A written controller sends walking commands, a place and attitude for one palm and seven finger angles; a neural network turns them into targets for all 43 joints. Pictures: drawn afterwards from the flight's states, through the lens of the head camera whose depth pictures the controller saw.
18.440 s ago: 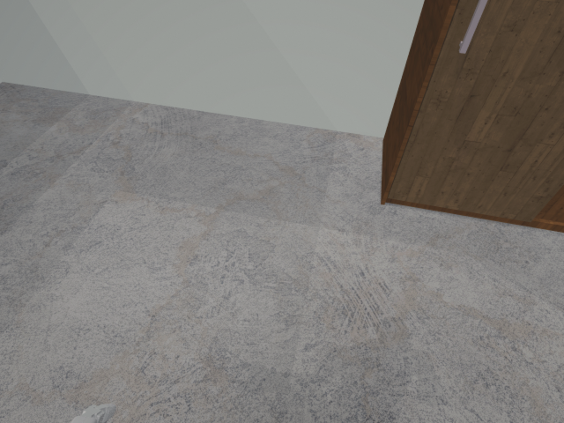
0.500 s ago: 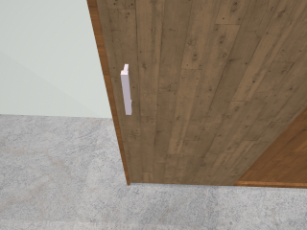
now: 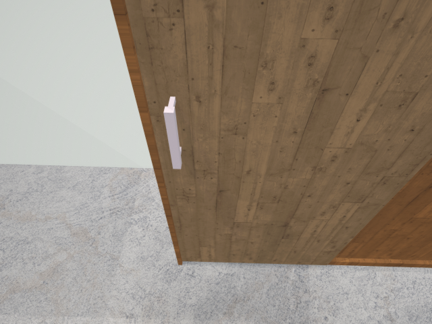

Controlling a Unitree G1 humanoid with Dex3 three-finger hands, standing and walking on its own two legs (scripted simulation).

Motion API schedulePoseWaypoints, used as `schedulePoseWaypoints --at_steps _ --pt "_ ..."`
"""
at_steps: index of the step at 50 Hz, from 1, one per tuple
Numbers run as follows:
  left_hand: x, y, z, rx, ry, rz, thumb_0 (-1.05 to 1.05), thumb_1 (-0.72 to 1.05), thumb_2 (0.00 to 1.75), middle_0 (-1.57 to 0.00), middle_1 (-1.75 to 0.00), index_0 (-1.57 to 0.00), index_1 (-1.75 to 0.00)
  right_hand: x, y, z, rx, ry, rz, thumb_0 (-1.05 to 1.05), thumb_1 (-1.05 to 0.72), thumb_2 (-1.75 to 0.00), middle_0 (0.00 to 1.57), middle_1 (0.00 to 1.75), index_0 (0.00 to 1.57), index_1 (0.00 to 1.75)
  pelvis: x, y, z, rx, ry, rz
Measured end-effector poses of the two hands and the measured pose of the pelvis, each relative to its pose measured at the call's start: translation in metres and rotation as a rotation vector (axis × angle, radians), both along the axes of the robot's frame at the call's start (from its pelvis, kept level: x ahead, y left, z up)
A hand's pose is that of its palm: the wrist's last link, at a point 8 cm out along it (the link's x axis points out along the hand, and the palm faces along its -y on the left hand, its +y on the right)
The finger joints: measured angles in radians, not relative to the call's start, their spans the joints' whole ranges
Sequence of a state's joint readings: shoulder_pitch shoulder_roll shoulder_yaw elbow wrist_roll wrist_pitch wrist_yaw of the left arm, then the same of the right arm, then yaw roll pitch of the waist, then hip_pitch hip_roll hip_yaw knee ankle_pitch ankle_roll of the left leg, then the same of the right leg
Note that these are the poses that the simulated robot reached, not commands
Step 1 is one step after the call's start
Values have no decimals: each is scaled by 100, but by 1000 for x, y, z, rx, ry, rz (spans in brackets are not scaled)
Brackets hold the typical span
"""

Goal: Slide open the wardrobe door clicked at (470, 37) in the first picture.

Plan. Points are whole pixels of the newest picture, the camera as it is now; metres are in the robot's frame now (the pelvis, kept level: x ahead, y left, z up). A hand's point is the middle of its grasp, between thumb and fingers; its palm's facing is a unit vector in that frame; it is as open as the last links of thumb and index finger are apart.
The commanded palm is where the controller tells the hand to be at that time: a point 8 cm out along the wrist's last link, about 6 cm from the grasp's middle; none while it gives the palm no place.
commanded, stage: look again from close up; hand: left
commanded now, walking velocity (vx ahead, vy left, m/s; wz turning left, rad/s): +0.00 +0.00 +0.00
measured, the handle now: (174, 134) +0.46 +0.12 +0.09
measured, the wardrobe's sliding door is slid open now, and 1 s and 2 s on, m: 0.00 0.00 0.00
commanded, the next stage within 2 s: raise the hand with hooked fingers in 0.82 s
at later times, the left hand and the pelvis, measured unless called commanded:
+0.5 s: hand out of the picture +0.04 +0.20 -0.18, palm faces -0.01 -0.98 -0.22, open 7.3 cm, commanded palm none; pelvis +0.01 +0.02 -0.01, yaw +0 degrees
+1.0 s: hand out of the picture +0.07 +0.22 -0.14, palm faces +0.15 -0.96 -0.22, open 7.4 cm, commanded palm +0.10 +0.26 -0.06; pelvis +0.00 +0.03 -0.01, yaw +0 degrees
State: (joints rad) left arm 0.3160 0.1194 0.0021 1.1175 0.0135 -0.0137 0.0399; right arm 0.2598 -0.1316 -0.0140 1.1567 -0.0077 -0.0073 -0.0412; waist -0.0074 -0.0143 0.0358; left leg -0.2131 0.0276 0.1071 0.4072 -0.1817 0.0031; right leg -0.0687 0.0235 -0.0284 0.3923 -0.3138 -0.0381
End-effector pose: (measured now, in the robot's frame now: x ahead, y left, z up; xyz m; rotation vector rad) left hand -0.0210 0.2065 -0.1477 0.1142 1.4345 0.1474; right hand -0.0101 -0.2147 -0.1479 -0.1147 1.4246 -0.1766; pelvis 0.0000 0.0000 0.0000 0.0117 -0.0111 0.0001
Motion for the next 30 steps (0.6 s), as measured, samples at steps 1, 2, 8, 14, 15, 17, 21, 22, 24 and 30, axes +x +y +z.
schedulePoseWaypoints --at_steps 1,2,8,14,15,17,21,22,24,30 --pt "2 1 0 2 -2 -1 0 91 89 -20 -30 -20 -30 1 0 0 0 1 1 1 -93 -90 20 30 20 30 1 0 0 0 0 0" --pt "3 1 1 4 -4 -2 0 91 89 -20 -30 -20 -30 1 -1 0 1 2 2 1 -93 -90 20 30 20 30 1 -1 0 1 0 1" --pt "11 6 0 23 -24 -39 0 91 89 -20 -30 -20 -30 9 -5 -5 -2 -24 5 1 -93 -90 20 30 20 30 2 3 -5 -31 17 -5" --pt "30 23 -1 47 -73 -47 0 91 89 -20 -30 -20 -30 20 4 -10 0 -79 15 1 -93 -90 20 30 20 30 8 12 -9 -19 7 -1" --pt "34 26 -1 51 -85 -47 0 91 89 -20 -30 -20 -30 22 5 -10 -1 -83 17 1 -93 -90 20 30 20 30 9 13 -10 -17 4 -1" --pt "41 31 0 58 -106 -49 0 91 89 -20 -30 -20 -30 24 7 -10 -3 -90 22 1 -93 -90 20 30 20 30 10 15 -10 -13 -2 -2" --pt "51 38 -1 60 -131 -57 0 91 89 -20 -30 -20 -30 28 9 -7 -9 -97 32 1 -94 -90 20 30 20 30 10 19 -10 -9 -4 -3" --pt "52 40 -1 58 -132 -59 0 91 89 -20 -30 -20 -30 29 10 -6 -11 -97 35 1 -94 -90 20 30 20 30 10 19 -10 -8 -3 -4" --pt "54 41 -2 54 -130 -63 0 91 89 -20 -30 -20 -30 30 11 -5 -15 -96 39 1 -94 -90 20 30 20 30 10 21 -9 -7 -1 -5" --pt "47 44 -4 39 -93 -62 0 91 89 -20 -30 -20 -30 32 12 -1 -23 -85 48 0 -92 -90 20 30 20 30 10 23 -8 -5 10 -8"
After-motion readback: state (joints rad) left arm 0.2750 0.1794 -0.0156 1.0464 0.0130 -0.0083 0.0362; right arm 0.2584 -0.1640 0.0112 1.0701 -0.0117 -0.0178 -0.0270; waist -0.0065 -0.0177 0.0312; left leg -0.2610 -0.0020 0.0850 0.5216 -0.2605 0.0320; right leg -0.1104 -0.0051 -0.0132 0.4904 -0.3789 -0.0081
